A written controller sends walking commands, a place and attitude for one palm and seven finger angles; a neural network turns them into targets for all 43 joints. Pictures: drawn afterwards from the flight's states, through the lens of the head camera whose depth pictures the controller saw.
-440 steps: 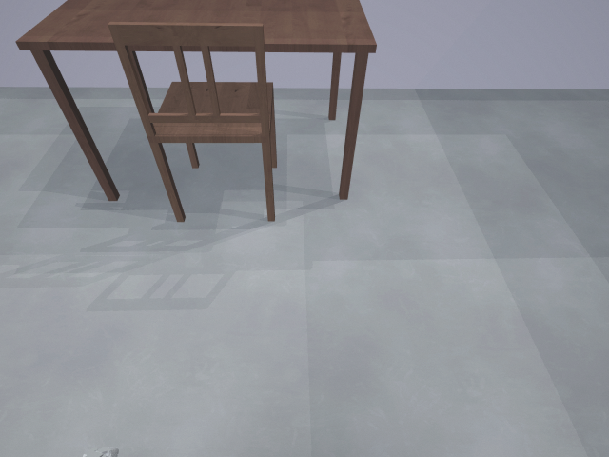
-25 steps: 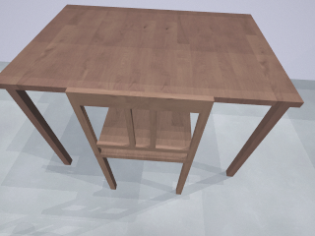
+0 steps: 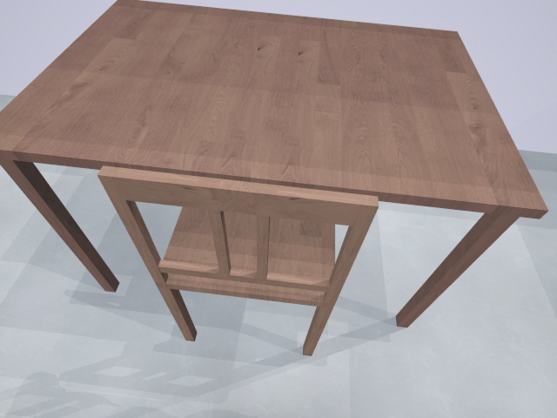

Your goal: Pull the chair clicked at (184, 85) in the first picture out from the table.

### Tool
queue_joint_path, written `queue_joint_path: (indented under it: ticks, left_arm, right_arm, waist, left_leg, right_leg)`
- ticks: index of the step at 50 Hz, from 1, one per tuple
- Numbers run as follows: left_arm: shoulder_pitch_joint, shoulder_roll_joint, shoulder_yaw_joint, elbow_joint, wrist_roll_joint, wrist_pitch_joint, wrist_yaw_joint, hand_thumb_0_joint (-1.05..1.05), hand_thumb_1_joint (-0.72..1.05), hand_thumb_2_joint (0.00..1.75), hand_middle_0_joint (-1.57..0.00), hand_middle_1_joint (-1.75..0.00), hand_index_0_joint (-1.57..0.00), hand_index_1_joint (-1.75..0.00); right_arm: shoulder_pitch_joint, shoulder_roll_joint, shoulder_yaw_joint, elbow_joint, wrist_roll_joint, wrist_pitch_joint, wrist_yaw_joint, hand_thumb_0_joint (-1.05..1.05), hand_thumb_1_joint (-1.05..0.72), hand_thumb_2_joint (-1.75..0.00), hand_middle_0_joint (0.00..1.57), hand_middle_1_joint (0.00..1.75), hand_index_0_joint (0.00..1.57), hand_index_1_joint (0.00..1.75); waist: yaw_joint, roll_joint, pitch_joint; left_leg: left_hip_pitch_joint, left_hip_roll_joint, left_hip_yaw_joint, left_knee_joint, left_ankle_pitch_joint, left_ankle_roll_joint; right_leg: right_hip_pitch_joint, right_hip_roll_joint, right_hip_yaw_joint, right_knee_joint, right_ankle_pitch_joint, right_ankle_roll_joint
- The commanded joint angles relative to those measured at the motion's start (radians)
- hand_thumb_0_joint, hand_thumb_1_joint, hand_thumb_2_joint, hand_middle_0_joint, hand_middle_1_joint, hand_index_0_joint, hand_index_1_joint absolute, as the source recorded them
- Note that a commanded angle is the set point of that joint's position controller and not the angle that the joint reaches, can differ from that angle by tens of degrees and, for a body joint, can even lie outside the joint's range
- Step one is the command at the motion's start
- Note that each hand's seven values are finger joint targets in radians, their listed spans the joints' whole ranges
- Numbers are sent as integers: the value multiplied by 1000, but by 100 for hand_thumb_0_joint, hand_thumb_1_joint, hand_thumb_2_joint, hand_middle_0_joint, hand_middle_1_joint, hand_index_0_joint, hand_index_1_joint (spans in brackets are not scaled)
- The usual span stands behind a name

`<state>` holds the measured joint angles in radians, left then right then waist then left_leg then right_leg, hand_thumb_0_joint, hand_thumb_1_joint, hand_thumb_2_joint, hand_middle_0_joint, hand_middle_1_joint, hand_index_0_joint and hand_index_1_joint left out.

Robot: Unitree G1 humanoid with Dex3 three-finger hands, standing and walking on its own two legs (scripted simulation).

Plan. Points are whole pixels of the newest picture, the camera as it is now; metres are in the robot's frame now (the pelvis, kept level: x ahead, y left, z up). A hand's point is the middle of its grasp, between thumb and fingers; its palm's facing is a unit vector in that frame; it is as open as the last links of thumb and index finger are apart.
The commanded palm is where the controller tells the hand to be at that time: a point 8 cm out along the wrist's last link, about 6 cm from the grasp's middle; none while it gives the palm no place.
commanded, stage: come to a stop and stand still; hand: left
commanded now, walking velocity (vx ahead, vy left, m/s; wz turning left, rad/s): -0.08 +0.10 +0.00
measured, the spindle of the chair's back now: (221, 242) +0.44 +0.15 -0.11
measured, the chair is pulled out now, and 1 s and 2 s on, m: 0.00 0.00 0.00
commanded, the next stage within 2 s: look again from close up in 0.62 s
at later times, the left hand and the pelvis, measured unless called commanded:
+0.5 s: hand out of the picture +0.06 +0.18 -0.17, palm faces -0.02 -0.97 -0.25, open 7.4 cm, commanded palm none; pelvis +0.00 -0.01 -0.01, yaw +0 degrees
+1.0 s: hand out of the picture +0.04 +0.17 -0.17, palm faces -0.02 -0.97 -0.22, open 7.4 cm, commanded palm none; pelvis +0.02 -0.01 +0.00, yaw -1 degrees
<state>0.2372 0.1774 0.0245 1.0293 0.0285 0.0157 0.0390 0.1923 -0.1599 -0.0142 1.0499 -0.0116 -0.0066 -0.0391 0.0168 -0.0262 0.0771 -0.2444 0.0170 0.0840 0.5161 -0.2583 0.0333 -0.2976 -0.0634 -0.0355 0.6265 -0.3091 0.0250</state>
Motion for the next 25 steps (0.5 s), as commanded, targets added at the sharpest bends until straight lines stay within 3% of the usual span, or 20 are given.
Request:
queue_joint_path:
  ticks: [1, 2, 4, 6, 9, 12, 14, 17, 18, 19, 20, 21, 22, 23, 25]
  left_arm:
    - [123, 102, 7, -19, -1, -21, 0, 0, 90, 90, -20, -30, -20, -30]
    - [94, 132, 9, -33, -2, -20, -2, 0, 90, 90, -20, -30, -20, -30]
    - [47, 159, 17, -48, -5, -23, -3, 0, 90, 90, -20, -30, -20, -30]
    - [36, 174, 22, -58, -6, -20, -2, 0, 90, 90, -20, -30, -20, -30]
    - [29, 180, 29, -72, -6, -13, 2, 0, 90, 90, -20, -30, -20, -30]
    - [7, 175, 30, -86, -6, -3, 3, 0, 90, 90, -20, -30, -20, -30]
    - [0, 156, 29, -97, -6, 2, 3, 0, 90, 90, -20, -30, -20, -30]
    - [18, 117, 21, -98, -7, 6, 3, 0, 90, 90, -20, -30, -20, -30]
    - [119, 142, 9, -41, -12, -26, 35, 0, 90, 90, -20, -30, -20, -30]
    - [35, 196, 17, -98, -12, -35, 24, 0, 90, 90, -20, -30, -20, -30]
    - [-8, 208, 21, -122, -10, -41, 14, 0, 90, 90, -20, -30, -20, -30]
    - [-24, 194, 18, -133, -9, -35, 10, 0, 90, 90, -20, -30, -20, -30]
    - [-32, 177, 13, -135, -8, -28, 7, 0, 90, 90, -20, -30, -20, -30]
    - [-22, 159, 8, -137, -7, -23, 4, 0, 90, 90, -20, -30, -20, -30]
    - [8, 138, 3, -128, -6, -20, -1, 0, 90, 90, -20, -30, -20, -30]
  right_arm:
    - [53, -81, -25, -73, 7, 2, 10, 0, -90, -90, 20, 30, 20, 30]
    - [73, -70, -24, -78, 7, 5, 17, 0, -90, -90, 20, 30, 20, 30]
    - [87, -80, -28, -76, 1, 20, 17, 0, -90, -90, 20, 30, 20, 30]
    - [93, -88, -30, -77, 1, 25, 18, 0, -90, -90, 20, 30, 20, 30]
    - [101, -98, -30, -82, 0, 27, 20, 0, -90, -90, 20, 30, 20, 30]
    - [108, -102, -30, -84, -1, 31, 22, 0, -90, -90, 20, 30, 20, 30]
    - [114, -111, -29, -84, -4, 28, 24, 0, -90, -90, 20, 30, 20, 30]
    - [90, -116, -22, -90, -4, 15, 24, 0, -90, -90, 20, 30, 20, 30]
    - [1, -170, -33, -149, 13, -8, 29, 0, -90, -90, 20, 30, 20, 30]
    - [87, -109, -25, -172, 3, 2, 37, 0, -90, -90, 20, 30, 20, 30]
    - [102, -112, -24, -168, -10, 12, 39, 0, -90, -90, 20, 30, 20, 30]
    - [120, -108, -26, -170, -11, 10, 39, 0, -90, -90, 20, 30, 20, 30]
    - [125, -115, -26, -168, -12, 6, 40, 0, -90, -90, 20, 30, 20, 30]
    - [123, -122, -24, -172, -12, 3, 40, 0, -90, -90, 20, 30, 20, 30]
    - [107, -133, -23, -179, -11, -2, 38, 0, -90, -90, 20, 30, 20, 30]
  waist:
    - [-1, 19, -47]
    - [-19, 31, -58]
    - [-27, -109, -82]
    - [-22, -137, -72]
    - [-15, -128, -88]
    - [-17, -100, -68]
    - [-16, -55, -64]
    - [4, 50, -49]
    - [26, 47, -118]
    - [-32, 13, -183]
    - [-41, 21, -186]
    - [-51, 42, -119]
    - [-54, 83, -45]
    - [-43, 106, 0]
    - [-20, 73, 12]
  left_leg:
    - [-43, 70, -77, -56, 79, -9]
    - [-7, 38, -62, -60, 17, -24]
    - [34, 22, -30, -8, 44, -44]
    - [32, 15, -26, 6, 34, -49]
    - [42, 23, -30, 0, 86, -51]
    - [59, 36, -38, -17, 104, -49]
    - [74, 61, -59, -50, 142, -35]
    - [4, 103, -111, -137, 112, -7]
    - [8, 129, -53, 78, 182, -30]
    - [-30, 39, -44, 49, -50, -42]
    - [4, 19, -40, 30, -82, -46]
    - [3, 30, -59, 8, -93, -38]
    - [-25, 49, -97, -35, -76, -24]
    - [-76, 73, -127, -86, -96, -11]
    - [-132, 95, -165, -146, -131, 8]
  right_leg:
    - [84, -93, 145, -207, 286, -47]
    - [36, -135, 175, -208, 285, -72]
    - [23, -157, 203, -215, 335, -99]
    - [19, -180, 209, -229, 358, -118]
    - [38, -174, 190, -206, 383, -116]
    - [-12, -154, 168, -202, 260, -106]
    - [-37, -112, 133, -175, 181, -82]
    - [8, -41, 87, -148, 84, -47]
    - [76, -99, 104, -158, 358, -52]
    - [80, -152, 191, -176, 126, -96]
    - [44, -163, 196, -176, 31, -123]
    - [-51, -136, 165, -186, -119, -112]
    - [-101, -87, 129, -165, -159, -94]
    - [-94, -44, 93, -148, -165, -74]
    - [-30, -8, 53, -129, -108, -57]
